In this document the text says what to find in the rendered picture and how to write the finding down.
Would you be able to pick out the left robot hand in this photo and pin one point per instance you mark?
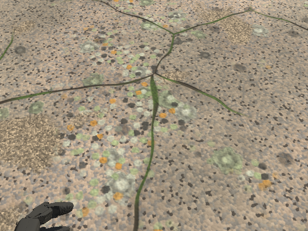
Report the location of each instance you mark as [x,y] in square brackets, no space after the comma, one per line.
[43,213]

